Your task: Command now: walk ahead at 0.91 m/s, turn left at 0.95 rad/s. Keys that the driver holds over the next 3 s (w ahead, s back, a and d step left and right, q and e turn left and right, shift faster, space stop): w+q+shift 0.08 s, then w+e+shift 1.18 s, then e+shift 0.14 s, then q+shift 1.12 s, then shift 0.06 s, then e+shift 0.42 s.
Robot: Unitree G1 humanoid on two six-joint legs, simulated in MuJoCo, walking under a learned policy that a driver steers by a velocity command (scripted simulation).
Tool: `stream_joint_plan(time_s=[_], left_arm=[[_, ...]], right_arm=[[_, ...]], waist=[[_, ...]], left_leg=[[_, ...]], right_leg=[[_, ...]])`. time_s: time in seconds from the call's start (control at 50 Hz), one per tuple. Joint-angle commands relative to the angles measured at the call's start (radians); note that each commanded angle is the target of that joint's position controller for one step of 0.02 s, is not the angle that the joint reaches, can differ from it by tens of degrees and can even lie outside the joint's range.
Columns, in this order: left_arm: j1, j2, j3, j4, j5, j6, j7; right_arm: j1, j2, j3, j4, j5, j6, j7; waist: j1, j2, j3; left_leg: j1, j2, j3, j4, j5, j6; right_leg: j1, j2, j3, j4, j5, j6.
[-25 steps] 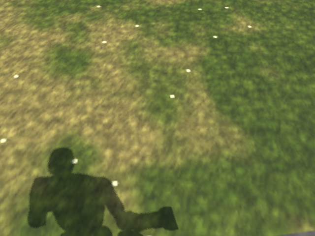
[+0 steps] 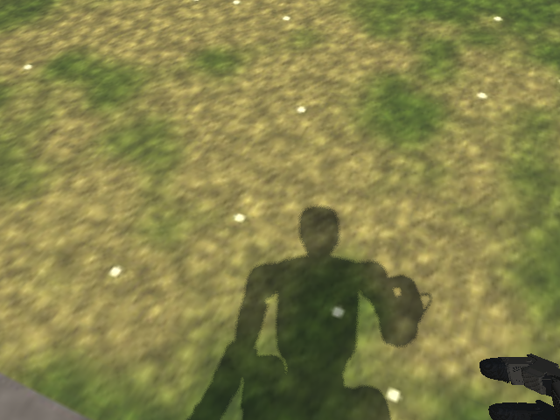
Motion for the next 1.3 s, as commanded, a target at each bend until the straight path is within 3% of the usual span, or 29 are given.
stream_joint_plan(time_s=[0.02,0.04,0.06,0.1,0.16,0.26,0.34,0.4,0.46,0.48,0.5,0.52,0.54,0.58,0.62,0.66,0.74,0.8,0.84,0.86,0.88,0.9,0.92,0.96,1.04,1.16,1.22,1.28,1.3], left_arm=[[-0.069,0.192,0.041,-0.12,-0.005,-0.012,-0.014],[-0.146,0.128,0.025,-0.23,-0.013,-0.035,-0.032],[-0.321,0.188,0.034,-0.292,-0.011,-0.055,-0.034],[-0.279,0.138,0.01,-0.271,-0.02,-0.067,-0.027],[-0.153,0.099,-0.005,-0.202,0.015,-0.006,-0.038],[-0.408,0.068,-0.017,-0.253,-0.029,0.017,-0.063],[-0.462,0.044,-0.026,-0.24,-0.054,0.004,-0.086],[-0.435,0.103,-0.012,-0.211,-0.036,0.002,-0.085],[0.043,0.217,0.041,-0.062,-0.036,0.021,-0.071],[0.233,0.257,0.07,-0.01,-0.042,0.026,-0.055],[0.133,0.266,0.073,0.002,-0.033,0.039,-0.044],[0.013,0.291,0.077,-0.053,-0.021,0.03,-0.039],[-0.054,0.209,0.071,-0.092,-0.027,0.034,-0.031],[-0.138,0.162,0.053,-0.084,-0.027,0.025,-0.027],[-0.178,0.166,0.044,-0.088,-0.025,-0.004,-0.025],[-0.206,0.207,0.059,-0.107,-0.028,-0.026,-0.031],[-0.163,0.223,0.082,-0.109,-0.053,-0.035,-0.048],[-0.117,0.24,0.097,-0.106,-0.046,-0.022,-0.041],[-0.134,0.278,0.105,-0.11,-0.031,-0.018,-0.037],[-0.187,0.284,0.105,-0.121,-0.029,-0.024,-0.04],[-0.225,0.167,0.072,-0.16,-0.029,-0.039,-0.036],[-0.124,0.03,0.03,-0.242,-0.082,-0.043,-0.04],[-0.179,0.111,0.027,-0.211,-0.054,-0.02,-0.029],[-0.332,0.154,0.04,-0.213,-0.023,0.001,-0.049],[-0.418,0.069,0.016,-0.276,-0.008,0.05,-0.093],[-0.625,0.074,-0.017,-0.382,-0.01,0.058,-0.126],[-0.633,0.076,-0.023,-0.367,-0.013,0.053,-0.13],[-0.266,0.167,0.019,-0.248,-0.007,0.044,-0.101],[-0.08,0.201,0.046,-0.176,-0.007,0.033,-0.075]], right_arm=[[0.418,-0.232,-0.098,0.084,0.001,-0.018,-0.055],[0.375,-0.34,-0.122,0.059,0.01,-0.003,-0.061],[0.432,-0.319,-0.12,0.061,0.012,0.002,-0.067],[0.387,-0.225,-0.094,0.109,0.006,-0.021,-0.09],[0.282,-0.094,-0.038,0.105,0.011,-0.074,-0.096],[0.387,-0.091,-0.028,0.176,0.023,-0.133,-0.064],[0.411,-0.104,-0.013,0.208,0.027,-0.159,-0.078],[0.418,-0.14,-0.018,0.225,0.015,-0.158,-0.115],[0.278,-0.215,-0.042,0.19,-0.029,-0.108,-0.157],[0.155,-0.22,-0.05,0.17,-0.016,-0.1,-0.152],[0.165,-0.014,0.005,0.101,-0.017,-0.13,-0.13],[0.288,-0.007,0.03,0.035,0.025,-0.143,-0.12],[0.209,-0.076,0.035,0.036,-0.002,-0.161,-0.108],[0.179,-0.082,0.043,0.028,-0.037,-0.154,-0.092],[0.186,-0.063,0.058,0.019,-0.053,-0.097,-0.087],[0.094,-0.06,0.069,-0.027,-0.037,-0.085,-0.08],[-0.044,-0.032,0.078,-0.06,0.015,-0.091,-0.071],[-0.051,-0.072,0.062,-0.059,0.01,-0.102,-0.081],[0.121,-0.139,0.027,-0.01,0.011,-0.116,-0.1],[0.321,-0.182,0.003,0.034,0.004,-0.123,-0.114],[0.569,-0.263,-0.03,0.068,-0.023,-0.126,-0.136],[0.492,-0.359,-0.05,0.063,-0.045,-0.116,-0.131],[0.382,-0.273,-0.053,0.048,-0.036,-0.104,-0.127],[0.314,-0.118,-0.018,0.065,-0.026,-0.1,-0.117],[0.417,-0.026,0.005,0.186,0.007,-0.126,-0.102],[0.388,-0.077,-0.005,0.232,0.008,-0.154,-0.102],[0.454,-0.144,-0.018,0.251,0.005,-0.146,-0.118],[0.391,-0.223,-0.041,0.225,0.006,-0.104,-0.142],[0.359,-0.211,-0.041,0.208,0.01,-0.096,-0.132]], waist=[[-0.254,-0.014,-0.241],[-0.194,0.168,-0.317],[-0.258,0.005,-0.312],[-0.145,-0.075,-0.085],[-0.024,-0.054,-0.008],[-0.091,-0.005,0.137],[-0.103,0.001,0.085],[-0.063,0.06,0.021],[0.201,0.084,-0.169],[0.329,-0.041,-0.17],[0.126,-0.33,-0.147],[0.026,-0.262,-0.341],[0.041,-0.03,-0.225],[-0.08,0.119,0.006],[-0.145,0.105,0.103],[-0.13,0.048,0.129],[-0.027,-0.04,0.071],[0.007,-0.077,0.021],[-0.084,-0.063,-0.108],[-0.207,-0.042,-0.215],[-0.297,0.09,-0.367],[-0.157,0.473,-0.478],[-0.154,0.295,-0.341],[-0.165,0.043,-0.114],[-0.112,0.094,-0.023],[-0.075,0.027,0.108],[-0.058,0.052,0.074],[0.14,0.089,-0.109],[0.198,0.026,-0.176]], left_leg=[[0.942,0.005,-0.25,-0.156,-0.224,0.101],[1.096,0.254,-0.863,-0.379,-0.434,0.222],[1.075,0.26,-0.948,-0.475,-0.363,0.205],[0.776,0.243,-0.736,-0.514,-0.095,0.15],[0.448,0.156,-0.518,-0.564,0.065,0.116],[0.425,0.052,-0.223,-0.686,0.504,-0.031],[0.541,0.076,-0.07,-0.737,0.914,-0.126],[0.733,0.137,-0.033,-0.62,1.363,-0.179],[0.681,0.167,-0.019,0.056,1.628,-0.217],[0.478,0.021,0.022,0.624,1.032,-0.218],[-0.079,-0.13,-0.096,1.011,-0.23,-0.238],[-0.247,-0.076,-0.306,1.063,-0.222,-0.229],[-0.252,-0.016,-0.335,0.915,-0.096,-0.196],[-0.136,0.062,-0.296,0.694,-0.044,-0.179],[-0.019,0.116,-0.26,0.506,-0.062,-0.217],[0.106,0.139,-0.199,0.255,0.071,-0.244],[0.293,0.098,-0.157,-0.118,0.421,-0.246],[0.286,0.06,-0.172,-0.261,0.36,-0.232],[0.475,0.009,-0.165,-0.286,0.177,-0.212],[0.707,0.051,-0.182,-0.246,0.105,-0.195],[0.948,0.283,-0.42,-0.258,-0.288,-0.171],[1.097,0.546,-1.047,-0.531,-0.53,-0.071],[0.983,0.511,-1.061,-0.57,-0.696,-0.037],[0.747,0.391,-0.637,-0.52,-0.281,-0.079],[0.647,0.3,-0.277,-0.532,0.219,-0.145],[0.541,0.233,0.042,-0.665,0.525,-0.172],[0.621,0.225,0.125,-0.551,1.137,-0.208],[0.585,0.28,0.091,-0.037,1.426,-0.206],[0.424,0.247,0.086,0.298,1.096,-0.205]], right_leg=[[-0.687,-0.093,0.079,0.836,0.749,-0.12],[-1.031,0.109,0.197,1.174,0.067,-0.066],[-1.133,0.083,0.391,1.196,0.195,-0.079],[-1.08,-0.014,0.377,1.044,0.265,-0.097],[-0.882,-0.072,0.376,0.899,0.223,-0.09],[-0.973,-0.039,0.272,0.576,0.494,-0.134],[-0.828,0.085,0.21,0.327,0.738,-0.196],[-0.725,0.175,0.148,0.242,0.723,-0.233],[-0.296,0.244,0.19,0.219,0.555,-0.296],[-0.123,0.172,0.288,0.099,0.541,-0.381],[0.142,0.022,0.578,0.305,0.715,-0.46],[0.231,-0.151,1.034,0.063,0.275,-0.622],[0.05,-0.157,1.133,-0.134,-0.022,-0.575],[-0.366,-0.086,0.991,-0.219,0.003,-0.486],[-0.654,0.01,0.845,-0.264,0.048,-0.454],[-0.814,0.085,0.727,-0.307,0.186,-0.446],[-0.734,0.132,0.668,-0.281,0.397,-0.356],[-0.484,0.1,0.711,-0.147,0.576,-0.309],[-0.396,0.109,0.7,0.117,0.824,-0.265],[-0.49,0.15,0.664,0.369,0.814,-0.239],[-0.654,0.194,0.588,0.728,0.496,-0.238],[-0.959,0.277,0.473,1.0,0.013,-0.204],[-1.101,0.171,0.439,1.084,0.119,-0.219],[-1.086,0.082,0.405,0.978,0.251,-0.209],[-1.099,0.028,0.388,0.933,0.281,-0.197],[-1.002,0.052,0.235,0.554,0.519,-0.217],[-0.802,0.16,0.11,0.399,0.507,-0.271],[-0.384,0.243,0.156,0.334,0.427,-0.33],[-0.119,0.227,0.249,0.203,0.513,-0.364]])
